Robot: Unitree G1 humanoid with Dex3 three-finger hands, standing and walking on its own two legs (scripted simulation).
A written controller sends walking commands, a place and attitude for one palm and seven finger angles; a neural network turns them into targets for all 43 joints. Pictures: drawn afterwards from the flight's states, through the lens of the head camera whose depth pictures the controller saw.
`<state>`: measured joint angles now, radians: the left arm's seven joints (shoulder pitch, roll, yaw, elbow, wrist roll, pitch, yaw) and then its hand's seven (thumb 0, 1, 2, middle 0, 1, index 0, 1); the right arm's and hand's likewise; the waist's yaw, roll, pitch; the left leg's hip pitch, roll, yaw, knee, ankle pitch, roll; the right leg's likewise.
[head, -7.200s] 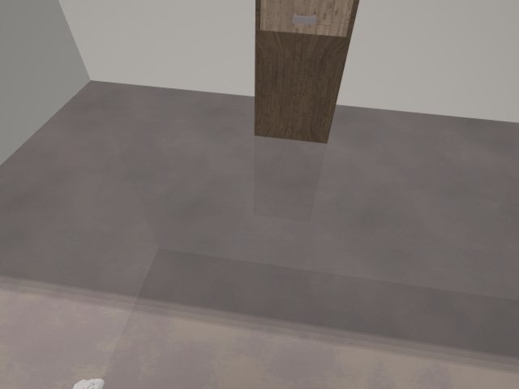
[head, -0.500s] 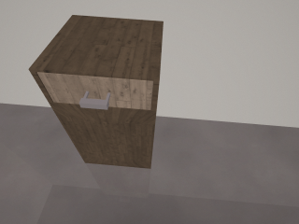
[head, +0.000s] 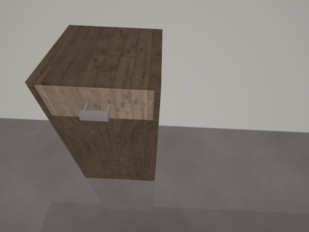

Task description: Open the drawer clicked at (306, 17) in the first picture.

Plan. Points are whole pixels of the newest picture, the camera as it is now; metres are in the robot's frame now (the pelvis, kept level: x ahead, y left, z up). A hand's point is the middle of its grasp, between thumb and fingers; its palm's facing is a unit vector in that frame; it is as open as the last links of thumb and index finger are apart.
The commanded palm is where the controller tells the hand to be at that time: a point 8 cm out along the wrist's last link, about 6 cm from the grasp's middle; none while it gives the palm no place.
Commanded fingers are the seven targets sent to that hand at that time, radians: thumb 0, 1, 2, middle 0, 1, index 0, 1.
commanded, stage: look again from close up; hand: left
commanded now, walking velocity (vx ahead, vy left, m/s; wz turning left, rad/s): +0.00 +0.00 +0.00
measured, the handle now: (96, 111) +0.51 +0.25 -0.05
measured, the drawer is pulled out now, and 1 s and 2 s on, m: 0.00 0.00 0.00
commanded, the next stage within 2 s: raise the hand with hooked fingers in 0.44 s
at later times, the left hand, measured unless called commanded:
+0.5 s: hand out of the picture -0.06 +0.16 -0.18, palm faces +0.03 -0.99 -0.17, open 7.4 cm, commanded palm none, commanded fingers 0.00 0.90 0.90 -0.20 -0.30 -0.20 -0.30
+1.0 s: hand out of the picture +0.10 +0.18 -0.07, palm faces -0.06 -0.18 -0.98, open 8.8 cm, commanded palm +0.09 +0.21 -0.01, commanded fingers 0.00 0.34 0.66 -0.24 -0.66 -0.24 -0.66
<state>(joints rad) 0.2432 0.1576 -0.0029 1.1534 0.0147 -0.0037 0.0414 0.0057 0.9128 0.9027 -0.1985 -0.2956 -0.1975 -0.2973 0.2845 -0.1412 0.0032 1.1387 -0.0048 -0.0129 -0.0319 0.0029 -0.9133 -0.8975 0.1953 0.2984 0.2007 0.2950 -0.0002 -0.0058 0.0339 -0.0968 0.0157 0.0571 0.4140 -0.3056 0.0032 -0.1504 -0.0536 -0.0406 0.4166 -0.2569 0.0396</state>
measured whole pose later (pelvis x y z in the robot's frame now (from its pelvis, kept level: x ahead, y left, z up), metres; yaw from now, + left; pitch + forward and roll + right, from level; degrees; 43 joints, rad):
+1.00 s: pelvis -0.07 -0.02 -0.04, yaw +0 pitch +8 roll +2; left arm 0.43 0.27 -0.12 0.08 1.14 -0.10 0.45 0.01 0.56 0.76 -0.23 -0.51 -0.23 -0.52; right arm 0.07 -0.27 -0.06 0.47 -0.07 0.03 0.03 0.01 -0.91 -0.90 0.19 0.30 0.20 0.29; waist 0.09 -0.03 -0.11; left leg -0.55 -0.02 0.03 0.80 -0.38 -0.01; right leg -0.63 0.03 0.10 0.86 -0.36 -0.01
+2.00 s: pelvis -0.02 -0.01 -0.01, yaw +3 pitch +4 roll +0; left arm -0.04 0.46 -0.06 0.06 0.97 0.02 0.10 0.00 -0.47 0.31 -0.32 -1.18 -0.32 -1.19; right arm 0.10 -0.22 0.00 0.58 -0.02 0.11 -0.02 0.01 -0.90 -0.90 0.20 0.30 0.20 0.30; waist 0.08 0.06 -0.04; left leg -0.30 -0.02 -0.03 0.58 -0.35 0.00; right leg -0.34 0.01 0.04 0.60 -0.32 0.00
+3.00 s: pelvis -0.03 -0.02 -0.01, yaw +3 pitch +6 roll +0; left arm -0.33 0.47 -0.07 0.40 1.00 -0.09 0.11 0.00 -0.49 0.30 -0.32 -1.20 -0.32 -1.20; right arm 0.20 -0.24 -0.04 0.62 0.00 0.12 -0.03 0.01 -0.90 -0.90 0.20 0.30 0.20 0.30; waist 0.03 0.05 -0.05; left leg -0.38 -0.02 -0.03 0.60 -0.33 0.00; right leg -0.43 0.01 0.04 0.61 -0.30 0.00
